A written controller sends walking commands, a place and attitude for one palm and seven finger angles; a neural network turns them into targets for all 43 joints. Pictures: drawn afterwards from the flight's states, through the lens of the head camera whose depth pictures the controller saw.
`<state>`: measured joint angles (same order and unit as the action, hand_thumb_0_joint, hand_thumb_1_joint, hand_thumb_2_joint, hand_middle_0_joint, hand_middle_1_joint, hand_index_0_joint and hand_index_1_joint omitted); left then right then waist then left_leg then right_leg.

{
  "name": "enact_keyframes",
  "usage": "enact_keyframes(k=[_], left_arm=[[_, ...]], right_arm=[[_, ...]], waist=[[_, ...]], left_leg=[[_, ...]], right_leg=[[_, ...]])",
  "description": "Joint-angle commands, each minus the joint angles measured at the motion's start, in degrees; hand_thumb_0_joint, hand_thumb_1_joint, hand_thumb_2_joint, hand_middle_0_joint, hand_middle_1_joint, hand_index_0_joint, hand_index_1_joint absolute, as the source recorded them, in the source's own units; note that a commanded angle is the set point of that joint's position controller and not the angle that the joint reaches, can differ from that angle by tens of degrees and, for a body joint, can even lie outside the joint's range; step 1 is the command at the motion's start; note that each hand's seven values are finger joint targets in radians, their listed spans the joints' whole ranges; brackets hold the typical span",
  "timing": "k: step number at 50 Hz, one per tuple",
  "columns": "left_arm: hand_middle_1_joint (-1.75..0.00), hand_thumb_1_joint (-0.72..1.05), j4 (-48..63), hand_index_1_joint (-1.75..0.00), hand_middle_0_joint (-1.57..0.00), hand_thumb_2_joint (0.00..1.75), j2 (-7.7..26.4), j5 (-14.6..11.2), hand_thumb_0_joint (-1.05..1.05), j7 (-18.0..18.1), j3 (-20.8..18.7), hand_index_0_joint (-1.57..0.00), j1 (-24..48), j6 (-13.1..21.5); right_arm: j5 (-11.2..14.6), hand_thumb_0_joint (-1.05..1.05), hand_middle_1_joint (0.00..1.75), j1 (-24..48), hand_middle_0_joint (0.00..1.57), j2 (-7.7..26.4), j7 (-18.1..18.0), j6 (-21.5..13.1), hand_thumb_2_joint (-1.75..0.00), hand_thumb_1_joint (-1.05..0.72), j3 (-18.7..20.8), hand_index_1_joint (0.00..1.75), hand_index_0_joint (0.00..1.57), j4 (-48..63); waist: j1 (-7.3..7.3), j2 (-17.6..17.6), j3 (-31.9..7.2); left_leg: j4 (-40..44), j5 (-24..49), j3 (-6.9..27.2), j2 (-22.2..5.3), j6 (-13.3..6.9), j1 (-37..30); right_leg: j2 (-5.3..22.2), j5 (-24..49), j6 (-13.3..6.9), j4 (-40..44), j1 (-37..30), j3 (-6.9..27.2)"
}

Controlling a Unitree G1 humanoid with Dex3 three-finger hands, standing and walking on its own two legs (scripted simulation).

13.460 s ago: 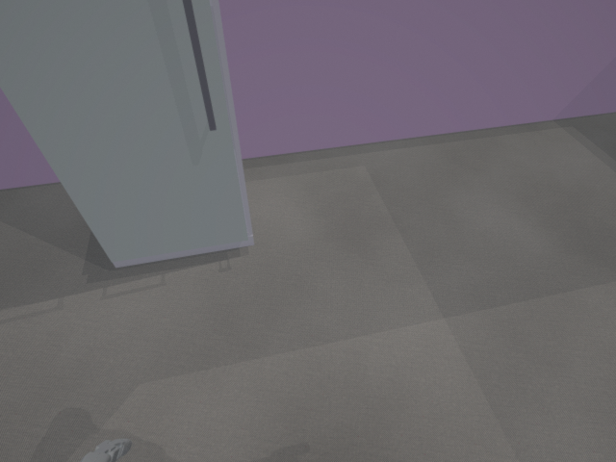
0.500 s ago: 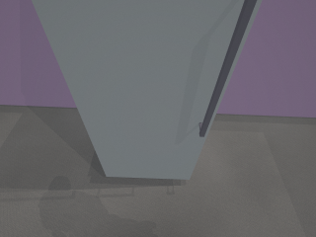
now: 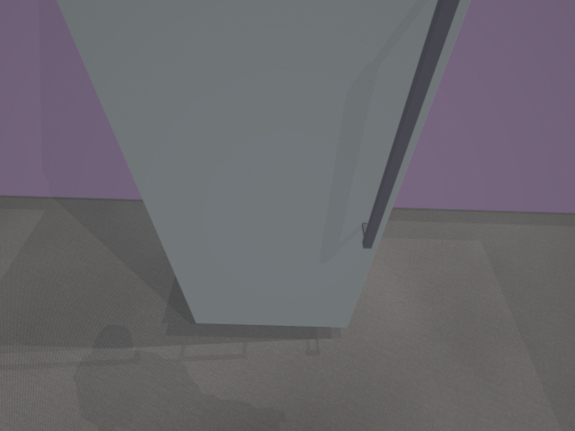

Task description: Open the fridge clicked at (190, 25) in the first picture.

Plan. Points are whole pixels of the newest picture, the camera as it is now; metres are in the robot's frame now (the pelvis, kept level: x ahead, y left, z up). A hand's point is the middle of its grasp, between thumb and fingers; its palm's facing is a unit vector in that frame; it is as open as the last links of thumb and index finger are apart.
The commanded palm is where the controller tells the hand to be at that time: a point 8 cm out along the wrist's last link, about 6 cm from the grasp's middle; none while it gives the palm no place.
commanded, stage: raise the hand to about handle height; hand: right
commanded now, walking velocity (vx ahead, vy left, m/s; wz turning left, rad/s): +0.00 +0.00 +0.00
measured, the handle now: (393, 149) +0.52 -0.14 +0.12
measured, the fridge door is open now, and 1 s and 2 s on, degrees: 0 0 0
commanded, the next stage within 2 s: none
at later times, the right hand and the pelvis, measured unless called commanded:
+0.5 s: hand out of the picture +0.14 -0.23 -0.04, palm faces +0.07 +1.00 -0.01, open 9.0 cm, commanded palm +0.13 -0.28 -0.02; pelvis -0.04 -0.01 -0.08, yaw -2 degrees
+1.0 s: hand (511, 383) +0.19 -0.26 +0.02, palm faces +0.01 +1.00 -0.07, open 12.1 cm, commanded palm +0.17 -0.31 +0.04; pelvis -0.02 -0.03 -0.05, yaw -1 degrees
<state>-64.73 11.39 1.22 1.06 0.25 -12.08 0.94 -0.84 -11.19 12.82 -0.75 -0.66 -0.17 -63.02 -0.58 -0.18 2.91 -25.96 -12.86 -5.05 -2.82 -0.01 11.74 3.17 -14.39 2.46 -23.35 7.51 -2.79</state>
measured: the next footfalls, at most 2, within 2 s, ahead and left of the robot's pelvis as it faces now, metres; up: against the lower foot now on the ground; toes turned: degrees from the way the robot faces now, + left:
none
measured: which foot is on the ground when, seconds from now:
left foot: down 0.00-1.00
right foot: down 0.00-1.00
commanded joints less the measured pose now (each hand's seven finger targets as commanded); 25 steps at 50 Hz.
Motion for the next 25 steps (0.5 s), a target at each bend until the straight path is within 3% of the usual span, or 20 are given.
enact_keyframes(k=[1,2,3,4,5,6,7,8,10,11,12,13,14,15,16,17,19,22,25], left_arm=[[-0.30,0.90,24.41,-0.30,-0.20,0.90,13.33,-3.66,0.00,2.50,-2.76,-0.20,0.04,9.74],[-0.30,0.90,22.58,-0.30,-0.20,0.90,8.45,-3.13,0.00,4.79,-1.13,-0.20,2.49,13.71],[-0.30,0.90,24.62,-0.30,-0.20,0.90,6.80,-3.22,0.00,4.45,-1.95,-0.20,3.31,15.84],[-0.30,0.90,22.88,-0.30,-0.20,0.90,8.13,-4.00,0.00,4.22,-2.83,-0.20,2.08,16.76],[-0.30,0.90,25.77,-0.30,-0.20,0.90,9.51,-3.35,0.00,3.95,-3.89,-0.20,2.72,17.70],[-0.30,0.90,26.19,-0.30,-0.20,0.90,9.61,-2.65,0.00,3.54,-5.03,-0.20,2.03,18.31],[-0.30,0.90,28.48,-0.30,-0.20,0.90,9.31,-2.67,0.00,2.62,-5.47,-0.20,2.81,18.78],[-0.30,0.90,30.06,-0.30,-0.20,0.90,9.05,-2.39,0.00,1.62,-5.40,-0.20,3.12,19.15],[-0.30,0.90,33.17,-0.30,-0.20,0.90,9.50,-2.17,0.00,0.08,-6.34,-0.20,4.12,19.50],[-0.30,0.90,34.92,-0.30,-0.20,0.90,9.84,-2.33,0.00,-0.63,-6.63,-0.20,4.82,19.72],[-0.30,0.90,36.61,-0.30,-0.20,0.90,10.61,-2.38,0.00,-1.53,-6.81,-0.20,4.14,19.75],[-0.30,0.90,38.78,-0.30,-0.20,0.90,10.86,-2.79,0.00,-1.53,-6.80,-0.20,5.04,19.57],[-0.30,0.90,40.70,-0.30,-0.20,0.90,10.83,-3.24,0.00,-1.13,-6.74,-0.20,5.49,19.22],[-0.30,0.90,42.29,-0.30,-0.20,0.90,10.63,-3.54,0.00,-0.56,-6.64,-0.20,5.85,18.89],[-0.30,0.90,43.69,-0.30,-0.20,0.90,10.51,-3.71,0.00,-0.07,-6.25,-0.20,5.70,18.50],[-0.30,0.90,43.94,-0.30,-0.20,0.90,10.30,-3.45,0.00,0.37,-5.93,-0.20,4.71,18.14],[-0.30,0.90,44.34,-0.30,-0.20,0.90,10.02,-3.34,0.00,1.14,-5.50,-0.20,2.97,17.64],[-0.30,0.90,43.48,-0.30,-0.20,0.90,9.88,-2.70,0.00,2.14,-4.64,-0.20,1.03,17.44],[-0.30,0.90,42.14,-0.30,-0.20,0.90,10.05,-3.24,0.00,2.67,-4.23,-0.20,0.73,17.31]], right_arm=[[11.12,0.00,0.32,36.03,0.20,21.80,-1.97,-15.15,-0.89,-0.88,14.79,0.32,0.20,84.93],[7.72,0.00,0.33,20.46,0.20,26.91,-4.76,-15.06,-0.88,-0.85,19.39,0.33,0.20,77.85],[9.68,0.00,0.34,-6.64,0.21,3.44,-3.69,-8.87,-0.87,-0.83,6.72,0.34,0.21,66.84],[11.12,0.00,0.36,-5.80,0.21,0.41,-3.12,-7.86,-0.86,-0.81,7.64,0.36,0.21,60.47],[11.82,0.00,0.37,-1.83,0.21,1.58,-1.53,-11.22,-0.85,-0.78,8.77,0.37,0.21,60.65],[12.31,0.00,0.39,-7.83,0.21,2.04,0.68,-15.04,-0.84,-0.76,11.88,0.39,0.21,54.56],[13.32,0.00,0.40,-16.83,0.21,0.31,4.11,-18.78,-0.83,-0.74,12.54,0.40,0.21,48.91],[14.46,0.00,0.42,-19.99,0.21,-2.29,7.87,-23.33,-0.82,-0.71,11.22,0.42,0.21,46.31],[16.53,0.00,0.45,-22.24,0.22,-0.96,15.61,-32.60,-0.80,-0.67,13.37,0.45,0.22,45.29],[16.97,0.00,0.47,-22.27,0.22,0.81,19.44,-36.56,-0.79,-0.64,14.44,0.47,0.22,46.12],[17.49,0.00,0.48,-21.22,0.22,4.08,23.75,-39.01,-0.78,-0.62,16.80,0.48,0.22,46.48],[18.44,0.00,0.50,-19.69,0.22,6.85,26.48,-39.37,-0.77,-0.60,18.76,0.50,0.22,49.40],[20.09,0.00,0.51,-18.53,0.22,7.29,27.89,-38.05,-0.76,-0.57,19.98,0.51,0.22,51.96],[21.93,0.00,0.53,-16.90,0.22,7.45,28.36,-36.33,-0.75,-0.55,20.93,0.53,0.22,55.35],[23.04,0.00,0.54,-15.13,0.23,7.34,28.16,-34.51,-0.74,-0.53,20.91,0.54,0.23,59.57],[23.92,0.00,0.55,-11.24,0.23,7.70,27.54,-33.32,-0.73,-0.50,20.60,0.55,0.23,63.87],[22.62,0.00,0.58,-6.14,0.23,8.41,25.05,-32.22,-0.71,-0.46,19.50,0.58,0.23,73.39],[19.79,0.00,0.63,-1.82,0.24,7.84,22.12,-31.30,-0.68,-0.39,15.28,0.63,0.24,82.29],[17.88,0.00,0.68,-3.05,0.24,7.73,21.62,-28.15,-0.65,-0.32,13.99,0.68,0.24,80.62]], waist=[[4.37,10.17,-27.01],[0.64,13.94,-21.66],[-0.05,12.53,-16.32],[2.05,3.65,-8.81],[3.28,-1.48,-1.76],[2.08,-7.08,-1.32],[-0.51,-8.28,0.53],[-1.14,-12.38,-1.04],[-2.46,-12.44,-4.64],[-2.53,-10.52,-6.75],[-3.04,-5.64,-9.41],[-3.34,-4.75,-13.27],[-3.56,-4.05,-15.75],[-3.63,-4.25,-17.24],[-3.51,-1.88,-18.18],[-2.38,-1.67,-17.76],[-0.69,3.11,-19.03],[2.08,4.64,-19.15],[2.75,6.58,-17.66]], left_leg=[[0.02,22.22,5.19,-2.33,-1.88,-10.52],[-3.12,14.42,4.19,0.70,-2.27,-7.72],[-3.27,8.39,-1.16,1.40,-1.94,-4.12],[-1.84,6.17,-1.56,1.54,-0.63,1.89],[-1.97,0.87,-1.73,1.50,0.29,7.98],[-3.09,-5.36,-1.84,1.78,0.45,11.78],[-5.07,-8.84,-1.42,1.69,-0.13,13.31],[-8.25,-11.57,-0.92,1.65,-0.05,16.17],[-14.30,-13.02,1.35,1.27,-0.54,19.16],[-16.77,-11.84,2.62,0.92,-0.91,19.96],[-19.62,-8.77,4.43,0.24,-1.80,19.40],[-20.59,-8.48,5.94,-0.46,-1.68,19.05],[-21.05,-9.48,6.58,-0.49,-1.37,19.14],[-20.94,-11.39,7.06,-0.41,-0.92,19.31],[-21.18,-12.42,6.86,-0.04,-0.71,19.86],[-21.65,-14.27,7.11,0.48,-0.56,21.22],[-23.04,-12.94,5.76,1.36,-0.65,23.04],[-25.83,-7.19,3.16,2.76,-1.00,25.59],[-24.91,-8.75,1.70,2.94,-0.95,27.03]], right_leg=[[-3.59,13.08,-3.39,0.19,-6.15,0.58],[-2.99,14.35,-3.23,-0.29,-7.16,-2.27],[-2.46,15.79,-2.80,0.46,-1.22,-0.72],[-2.73,11.13,-2.29,-2.37,3.05,0.27],[-2.96,5.12,-2.47,-4.60,8.86,1.49],[-3.19,0.80,-2.13,-6.74,13.71,1.46],[-3.78,-1.74,-1.58,-8.91,18.26,1.24],[-4.19,-3.83,-1.34,-12.15,22.47,0.97],[-4.48,-5.85,-1.05,-18.92,29.03,0.38],[-4.64,-5.65,-1.11,-22.12,31.27,0.30],[-4.79,-3.78,-1.19,-24.93,31.93,0.46],[-5.00,-3.71,-1.68,-26.72,33.44,-0.02],[-5.22,-4.17,-2.20,-27.56,33.95,-0.45],[-5.30,-4.85,-2.49,-28.24,34.20,-0.61],[-5.19,-5.21,-2.72,-28.22,33.88,-0.34],[-4.70,-6.19,-2.79,-28.83,34.27,0.50],[-3.88,-6.10,-3.13,-28.77,32.19,1.63],[-2.91,-3.86,-3.63,-29.55,30.35,3.42],[-2.70,-5.71,-3.38,-28.29,29.86,4.40]])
